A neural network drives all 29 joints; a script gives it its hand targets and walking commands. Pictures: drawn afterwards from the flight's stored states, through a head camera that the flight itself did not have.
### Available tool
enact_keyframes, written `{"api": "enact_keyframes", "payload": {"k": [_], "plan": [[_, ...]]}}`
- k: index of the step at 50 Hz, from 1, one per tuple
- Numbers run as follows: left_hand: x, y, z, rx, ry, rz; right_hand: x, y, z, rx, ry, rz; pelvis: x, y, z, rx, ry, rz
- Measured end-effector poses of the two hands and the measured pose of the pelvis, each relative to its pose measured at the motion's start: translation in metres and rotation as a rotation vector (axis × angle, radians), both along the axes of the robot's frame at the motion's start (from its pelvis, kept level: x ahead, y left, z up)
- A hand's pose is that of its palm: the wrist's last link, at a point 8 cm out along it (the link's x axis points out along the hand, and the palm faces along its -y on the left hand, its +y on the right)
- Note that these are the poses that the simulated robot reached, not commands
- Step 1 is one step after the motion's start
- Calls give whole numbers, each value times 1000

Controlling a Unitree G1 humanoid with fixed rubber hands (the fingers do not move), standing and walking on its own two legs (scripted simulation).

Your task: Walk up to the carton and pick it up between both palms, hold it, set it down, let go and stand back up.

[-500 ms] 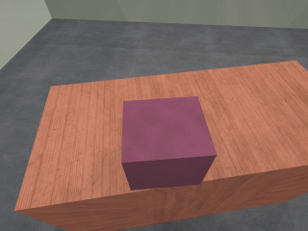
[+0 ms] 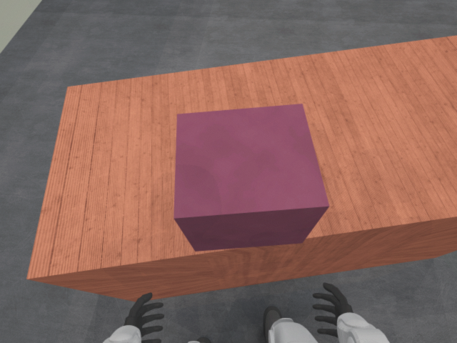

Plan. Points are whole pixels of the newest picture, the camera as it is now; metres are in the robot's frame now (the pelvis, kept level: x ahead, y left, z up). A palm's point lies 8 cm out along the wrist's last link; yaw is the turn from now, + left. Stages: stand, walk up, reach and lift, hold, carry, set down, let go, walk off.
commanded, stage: reach and lift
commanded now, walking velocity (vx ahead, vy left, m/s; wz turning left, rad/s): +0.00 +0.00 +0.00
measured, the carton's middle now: (244, 183) +0.38 -0.02 -0.01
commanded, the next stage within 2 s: none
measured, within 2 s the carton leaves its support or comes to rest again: neither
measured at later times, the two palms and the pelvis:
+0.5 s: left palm out of the picture +0.13 +0.18 -0.08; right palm (366, 337) +0.12 -0.21 -0.09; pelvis -0.02 -0.01 +0.01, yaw +2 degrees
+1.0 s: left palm (123, 317) +0.17 +0.19 -0.04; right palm (375, 312) +0.16 -0.21 -0.05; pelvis +0.00 +0.00 +0.01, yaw +2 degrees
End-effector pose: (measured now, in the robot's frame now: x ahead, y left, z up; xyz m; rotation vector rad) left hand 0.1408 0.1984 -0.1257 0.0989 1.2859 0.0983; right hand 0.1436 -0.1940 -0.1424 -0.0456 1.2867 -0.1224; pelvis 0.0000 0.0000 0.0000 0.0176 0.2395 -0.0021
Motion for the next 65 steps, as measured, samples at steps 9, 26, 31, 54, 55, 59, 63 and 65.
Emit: {"api": "enact_keyframes", "payload": {"k": [9, 26, 31, 54, 55, 59, 63, 65], "plan": [[43, 2, 22, 4, -192, -30, 12, -25, 25, -29, -160, 10, -34, -1, -10, -1, -64, -18], [-18, -12, 44, 15, -322, 31, -24, -15, 50, -28, -305, 10, -23, -11, 6, -10, -251, 32], [-26, -2, 51, 43, -378, 27, -29, -25, 56, -51, -379, 3, -21, -9, 5, -12, -261, 37], [33, -7, 88, 13, -646, 1, 15, -22, 98, -45, -638, 12, 3, 2, 9, -23, -271, 33], [34, -7, 88, 13, -653, 1, 16, -23, 99, -46, -647, 14, 5, 3, 9, -23, -268, 32], [42, -5, 93, 13, -693, 5, 19, -23, 103, -46, -685, 26, 11, 6, 10, -24, -254, 28], [54, -7, 97, 1, -741, 7, 26, -21, 108, -42, -731, 40, 16, 8, 11, -25, -240, 26], [60, -9, 99, -5, -765, 5, 31, -19, 111, -39, -756, 45, 20, 9, 11, -26, -231, 25]]}}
